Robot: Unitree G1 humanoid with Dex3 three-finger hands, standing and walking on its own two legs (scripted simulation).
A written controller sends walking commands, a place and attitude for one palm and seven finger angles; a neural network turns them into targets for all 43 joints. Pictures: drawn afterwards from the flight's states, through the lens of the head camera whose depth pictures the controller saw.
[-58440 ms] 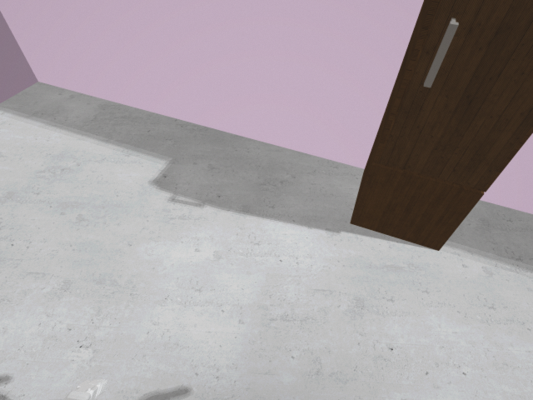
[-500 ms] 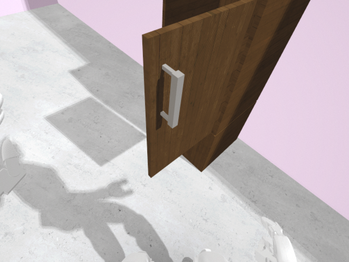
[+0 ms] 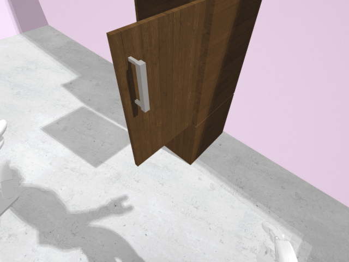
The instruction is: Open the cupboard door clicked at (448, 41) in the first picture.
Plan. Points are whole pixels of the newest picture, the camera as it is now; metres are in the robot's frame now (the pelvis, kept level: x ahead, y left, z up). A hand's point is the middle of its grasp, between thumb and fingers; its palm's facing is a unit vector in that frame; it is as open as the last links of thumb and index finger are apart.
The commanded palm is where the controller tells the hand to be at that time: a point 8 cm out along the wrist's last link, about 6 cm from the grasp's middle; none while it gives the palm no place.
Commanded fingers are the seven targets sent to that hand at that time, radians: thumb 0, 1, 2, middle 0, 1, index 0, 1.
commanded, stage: stop stepping back and stand still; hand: left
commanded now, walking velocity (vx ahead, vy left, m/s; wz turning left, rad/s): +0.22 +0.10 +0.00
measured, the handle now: (139, 85) +0.57 +0.14 +0.09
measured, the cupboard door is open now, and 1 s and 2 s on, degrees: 88 88 88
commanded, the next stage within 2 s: let the arm hang, fingers relaxed in 0.70 s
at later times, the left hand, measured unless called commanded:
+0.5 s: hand out of the picture +0.09 +0.28 +0.16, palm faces +0.51 -0.74 -0.44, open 7.4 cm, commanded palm +0.04 +0.31 +0.17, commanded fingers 0.00 0.90 0.90 -0.20 -0.30 -0.20 -0.30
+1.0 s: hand out of the picture +0.06 +0.23 -0.11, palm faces +0.16 -0.94 -0.31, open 7.4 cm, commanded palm none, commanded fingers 0.00 0.90 0.90 -0.20 -0.30 -0.20 -0.30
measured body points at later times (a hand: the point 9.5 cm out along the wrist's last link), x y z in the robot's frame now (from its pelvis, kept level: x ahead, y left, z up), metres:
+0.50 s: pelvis -0.09 +0.00 -0.01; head -0.10 +0.00 +0.44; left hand +0.05 +0.31 +0.19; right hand +0.08 -0.21 -0.10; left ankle -0.04 +0.11 -0.73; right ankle -0.06 -0.08 -0.74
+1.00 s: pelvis -0.08 +0.00 -0.02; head -0.09 -0.02 +0.43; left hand +0.05 +0.27 -0.08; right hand +0.04 -0.23 -0.16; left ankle -0.07 +0.13 -0.74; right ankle -0.07 -0.09 -0.74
